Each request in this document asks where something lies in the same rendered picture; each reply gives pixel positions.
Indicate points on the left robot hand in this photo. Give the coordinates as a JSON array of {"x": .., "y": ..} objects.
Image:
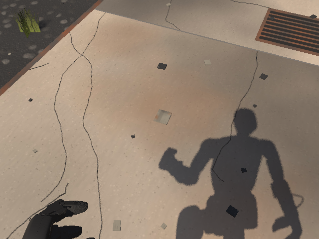
[{"x": 41, "y": 226}]

